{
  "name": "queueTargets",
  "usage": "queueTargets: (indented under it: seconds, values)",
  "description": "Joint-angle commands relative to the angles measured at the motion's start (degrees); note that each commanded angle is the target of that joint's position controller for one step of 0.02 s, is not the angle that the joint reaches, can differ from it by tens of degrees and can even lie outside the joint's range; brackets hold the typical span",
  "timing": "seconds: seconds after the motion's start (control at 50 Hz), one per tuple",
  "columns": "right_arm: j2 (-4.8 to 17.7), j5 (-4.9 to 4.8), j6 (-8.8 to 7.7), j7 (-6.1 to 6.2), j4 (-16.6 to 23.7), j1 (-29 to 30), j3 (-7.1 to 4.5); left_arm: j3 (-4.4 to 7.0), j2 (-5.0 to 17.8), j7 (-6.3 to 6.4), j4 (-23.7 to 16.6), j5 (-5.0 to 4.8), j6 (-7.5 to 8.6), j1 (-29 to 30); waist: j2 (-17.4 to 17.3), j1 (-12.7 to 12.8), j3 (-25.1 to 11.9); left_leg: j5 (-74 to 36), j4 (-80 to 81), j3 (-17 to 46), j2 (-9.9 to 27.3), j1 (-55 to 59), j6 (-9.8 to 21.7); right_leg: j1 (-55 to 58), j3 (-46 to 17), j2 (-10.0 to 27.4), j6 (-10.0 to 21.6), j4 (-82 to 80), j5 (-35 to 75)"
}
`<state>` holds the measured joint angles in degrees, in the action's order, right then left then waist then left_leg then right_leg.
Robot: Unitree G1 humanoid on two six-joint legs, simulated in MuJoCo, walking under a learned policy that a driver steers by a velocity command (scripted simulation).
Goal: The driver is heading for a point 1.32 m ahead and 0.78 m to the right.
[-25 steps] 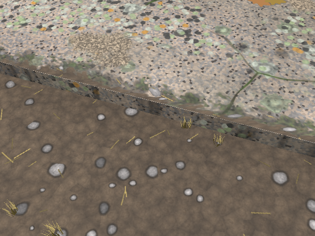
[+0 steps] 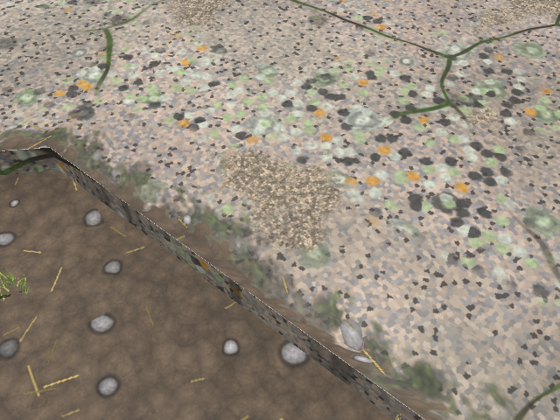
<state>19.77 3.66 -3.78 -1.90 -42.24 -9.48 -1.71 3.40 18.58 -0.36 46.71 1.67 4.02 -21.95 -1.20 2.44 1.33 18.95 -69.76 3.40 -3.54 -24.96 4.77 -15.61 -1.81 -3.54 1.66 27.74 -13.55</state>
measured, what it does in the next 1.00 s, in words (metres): climbs, turning right: left foot, then right foot 0.10 m higher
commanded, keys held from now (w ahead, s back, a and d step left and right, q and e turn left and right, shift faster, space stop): w+e+shift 1.00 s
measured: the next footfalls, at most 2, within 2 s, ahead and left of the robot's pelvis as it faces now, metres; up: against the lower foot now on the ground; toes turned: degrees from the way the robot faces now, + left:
left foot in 0.22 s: +0.38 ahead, +0.12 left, +0.00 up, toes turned -10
right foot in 0.66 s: +0.73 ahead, -0.20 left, +0.10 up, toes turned -33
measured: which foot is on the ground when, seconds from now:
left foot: up 0.00-0.20, down 0.22-0.66, up 0.68-1.00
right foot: down 0.00-0.22, up 0.24-0.64, down 0.66-1.00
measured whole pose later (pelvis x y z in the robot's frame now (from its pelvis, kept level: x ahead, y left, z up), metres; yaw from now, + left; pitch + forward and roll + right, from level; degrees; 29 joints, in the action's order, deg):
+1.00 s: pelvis +0.86 -0.26 +0.09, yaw -49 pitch +5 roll +0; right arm 13.1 1.7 -3.3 -0.7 -26.6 1.6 2.5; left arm 4.4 19.1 -0.3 46.2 0.0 4.0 -24.5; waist 1.0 5.4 -0.2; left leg 2.6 -40.0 3.7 3.9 -44.2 -1.1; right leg 1.4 -15.1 -10.9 10.2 19.8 -22.2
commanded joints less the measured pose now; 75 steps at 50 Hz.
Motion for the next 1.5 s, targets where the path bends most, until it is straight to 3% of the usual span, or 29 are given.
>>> queueTargets:
  seconds: [0.02, 0.1, 0.2, 0.24, 0.26, 0.32, 0.4, 0.52, 0.58, 0.64, 0.66, 0.68, 0.7, 0.72, 0.76, 0.8, 0.88, 0.94, 1.0, 1.04, 1.06, 1.08, 1.1, 1.12, 1.16, 1.24, 1.42, 1.46, 1.5]
  values:
    - [0.5, 1.46, -0.62, -0.89, 8.0, 4.5, 1.41, 0.61, 4.0, -0.16, 0.0, -0.97, 1.58, -4.5, 5.4, -2.4, 1.6, 1.5, 8.6, 1.9, 6.4, -16.5, -3.0, 8.6, -25.4, 13.3, 12.6, -16.4, -1.9]
    - [-0.5, -1.04, -1.39, -2.31, 11.6, 12.4, 3.36, 2.47, 8.3, -0.31, -1.1, -1.12, 1.65, -0.3, 5.5, -2.7, 3.2, -13.2, 30.6, -3.9, 4.2, 6.3, -5.3, -9.7, -17.4, 9.7, 10.2, -23.8, 6.4]
    - [5.1, -0.22, -1.77, 1.25, 6.7, -1.1, 0.17, 3.04, 10.4, -1.28, 0.4, -2.23, 1.87, -4.2, 1.3, -8.6, -7.8, -12.2, 38.7, -4.5, 2.0, 28.2, -3.1, -2.6, -12.5, 6.1, 5.2, 3.7, 34.1]
    - [11.7, 1.97, -2.04, 3.54, 4.9, -16.7, -2.20, 0.67, -0.1, -0.58, -2.3, -2.83, 2.33, -4.3, -10.8, -12.1, -18.3, 13.5, 45.4, 23.4, 27.0, 48.1, 0.4, -21.4, -6.6, 0.0, 3.8, 36.8, -12.3]
    - [13.1, 0.70, -0.93, 3.61, 5.1, -14.1, -3.06, 0.30, 1.3, -0.13, -4.5, -3.55, 1.26, -6.9, -16.7, -8.8, -21.2, 20.9, 54.8, 43.3, 31.7, 44.8, 4.5, -27.5, -3.2, 0.4, 3.9, 47.1, -11.1]
    - [1.7, -0.16, -1.51, 2.69, 5.0, -5.8, -0.91, 0.51, 1.9, -1.15, -3.8, -0.87, -1.16, 2.8, -3.1, -5.9, -4.0, 2.6, 55.8, 19.5, 23.0, 28.8, 3.6, -30.3, -1.7, 7.1, 3.2, 48.1, -2.3]
    - [-0.7, -2.07, -3.53, 1.75, 0.0, -10.6, -0.56, -0.26, -2.0, -2.41, -7.5, 0.29, -3.83, 8.8, -3.4, -3.0, -0.8, -25.5, 56.0, 2.9, 20.7, 25.9, 1.5, -34.8, -0.1, 9.0, 2.7, 52.6, -3.1]
    - [-3.3, 0.50, -3.84, 1.59, -8.2, -17.0, 0.49, -4.32, -7.2, 0.34, -21.2, -0.87, -4.91, 31.6, -0.8, 0.2, 9.9, -26.0, 62.1, -12.0, 19.4, 25.4, -2.7, -61.1, 3.6, 7.3, 8.5, 74.3, -16.4]
    - [-0.9, -1.52, -2.82, 3.65, -5.7, -13.5, 1.27, -5.62, -5.0, -2.33, -18.8, -0.65, -4.57, 25.2, 4.5, 4.3, 1.8, -69.7, 59.4, -24.3, 12.4, 7.2, -3.0, -20.8, 17.6, 0.9, 9.5, 51.8, -2.9]
    - [15.7, -4.10, -3.32, 2.88, -1.0, -7.9, -3.46, -1.10, 3.1, -2.42, -11.5, -0.74, -4.61, -2.5, -8.1, 16.7, -17.3, -103.3, 23.7, -16.2, 19.0, 12.5, 0.0, 11.0, 12.0, -5.3, 10.7, 38.9, -8.3]
    - [12.4, -4.17, -2.46, 1.57, -1.1, -8.5, -3.62, 1.32, 7.5, -1.63, -9.9, -1.78, -3.87, -4.1, -4.6, 15.4, -18.1, -57.1, -3.2, -14.0, 13.0, 5.8, -2.7, 19.8, -2.0, -4.0, 14.7, 22.5, -6.8]
    - [2.0, -1.95, -3.03, -0.18, 4.4, -10.9, -1.18, 3.82, 16.1, -0.66, -11.5, -2.01, -4.58, 5.5, 18.8, 4.6, -16.5, 0.3, -32.4, -11.9, 0.9, -15.3, -6.4, 24.0, -32.1, 8.2, 18.8, 9.1, 6.4]
    - [4.1, 0.12, -4.67, -0.67, 10.2, -9.6, -1.44, 4.66, 16.6, -0.16, -13.5, -1.77, -5.01, 4.0, 10.1, 4.1, -26.8, -6.5, -36.8, 2.0, 2.2, -22.4, -4.5, 30.2, -51.0, 12.2, 21.5, -2.6, -4.1]
    - [2.6, -0.48, -4.93, -0.60, 10.5, -7.2, -0.87, 4.40, 15.1, 0.38, -11.5, -1.36, -4.77, 3.9, 3.1, 2.7, -20.1, -7.9, -35.9, 2.9, 3.5, -26.0, -4.3, 25.1, -53.2, 13.3, 20.8, -8.1, -15.7]
    - [-2.4, -0.25, -3.88, 0.95, 11.2, -4.5, 0.93, 2.48, 7.0, 1.27, -7.7, -0.10, -2.84, 4.6, -4.9, -2.6, -1.3, -2.9, -34.7, 1.8, 6.2, -28.2, -5.3, 2.9, -42.1, 8.9, 18.5, -6.2, -8.0]
    - [-6.0, 0.69, -0.59, 2.14, 13.6, -4.0, 2.39, 1.76, 5.3, 1.05, -5.6, -0.70, -0.89, 4.9, -2.5, -6.2, 0.5, 5.6, -37.7, 1.5, 7.0, -28.7, -5.2, -7.7, -32.3, 5.4, 18.8, -5.3, -1.7]
    - [-0.7, -0.47, 0.53, 2.31, 18.8, 7.6, 1.94, 1.16, 4.9, 0.61, -6.0, -0.97, 1.51, 7.0, -3.0, -4.9, 6.3, -2.4, 6.1, -3.5, 10.0, -12.3, -7.2, -20.1, -20.2, -1.0, 16.6, -16.4, 10.3]
    - [-3.8, -2.00, 0.71, 0.99, 16.8, 7.1, 2.95, 2.69, 8.2, 0.38, -5.3, -1.68, 1.17, 5.3, 0.3, -2.5, -2.0, -21.2, 25.9, -4.8, 5.9, 4.8, -6.6, -11.5, -16.6, -2.1, 13.5, -16.7, 21.6]
    - [0.5, -2.84, 0.54, 1.66, 14.7, 4.6, 1.34, 4.05, 10.7, 0.18, -4.9, -1.99, 1.07, 2.6, 4.1, -2.7, -6.6, -19.0, 36.6, -4.1, 1.6, 11.0, -5.4, 4.7, -19.6, 0.1, 9.6, -6.6, 42.9]
    - [6.7, -3.85, -0.01, 3.53, 10.7, -11.5, -1.66, 4.39, 12.6, -0.31, -6.8, -0.58, 1.28, 8.0, 4.2, -12.8, -14.6, -12.0, 39.6, -3.0, 2.5, 26.6, -5.3, 6.4, -19.9, 0.7, 6.5, 15.7, 47.5]
    - [9.4, -2.69, -0.40, 4.77, 7.7, -23.1, -3.35, 3.35, 8.2, -0.39, -8.3, -0.11, 1.80, 9.4, 0.6, -16.7, -19.4, -2.3, 37.0, 1.5, 9.1, 41.1, -3.9, -3.0, -17.3, -1.0, 5.7, 31.9, 31.5]
    - [10.6, 0.13, -0.75, 5.16, 6.9, -25.3, -3.42, 0.38, -2.0, -0.12, -10.6, -0.34, 1.81, 7.8, -12.8, -13.2, -19.0, 9.7, 39.3, 19.6, 23.2, 51.6, -3.1, -20.9, -11.9, -5.2, 5.7, 47.7, -16.7]
    - [12.0, 1.11, -0.86, 4.18, 9.0, -16.0, -4.07, -0.31, 0.2, 0.08, -13.1, -2.69, 1.08, 0.9, -22.3, -6.1, -22.7, 18.2, 52.5, 47.4, 30.1, 49.0, 1.5, -29.5, -7.4, -4.5, 5.4, 55.2, -13.2]
    - [5.2, 0.41, -0.68, 3.70, 11.0, -8.2, -3.07, 0.36, 4.6, 0.36, -10.8, -0.72, -0.22, 4.7, -9.1, -5.9, -14.5, 27.1, 54.8, 40.4, 27.0, 38.8, 3.1, -30.3, -5.6, 0.8, 5.4, 55.6, -4.9]
    - [1.5, -0.24, -0.91, 3.05, 8.6, -7.3, -1.87, 0.76, 5.9, -1.53, -11.6, 0.57, -1.79, 10.6, 1.3, -5.4, -5.3, 13.1, 54.9, 24.0, 22.7, 26.1, 1.8, -28.4, -3.9, 4.3, 4.2, 52.8, -1.2]
    - [0.0, -2.42, -2.82, 2.02, 1.2, -13.8, -1.31, -0.99, 1.1, -3.67, -15.6, 0.71, -4.35, 15.2, -2.4, -3.4, 1.8, -10.7, 57.8, 3.6, 18.8, 20.1, -2.4, -31.5, -2.7, 8.3, 3.4, 48.8, 1.5]
    - [4.9, -2.13, -2.97, 2.53, -5.5, -22.0, -1.11, -3.45, -0.1, -4.70, -17.3, 0.57, -2.57, 27.6, -3.0, -3.4, 5.9, -70.2, 61.5, -15.9, 15.0, 23.3, -4.0, -14.0, 12.8, -2.3, 7.9, 15.0, 11.4]
    - [9.5, -2.54, -2.08, 3.83, -5.7, -21.0, -1.65, -2.33, 2.4, -3.81, -13.9, 1.38, -2.17, 16.5, -7.2, 3.4, -1.2, -92.3, 43.0, -15.8, 17.4, 25.6, -3.9, -1.6, 12.0, -6.0, 9.7, 13.7, 4.3]
    - [9.7, -2.98, -0.93, 4.06, -5.0, -15.2, -1.70, 0.55, 7.7, -1.20, -7.4, 1.74, -1.85, -4.9, -8.1, 14.9, -8.7, -69.4, 11.6, -14.8, 16.2, 12.9, -0.9, 24.9, -0.6, 0.6, 13.8, 2.6, 4.6]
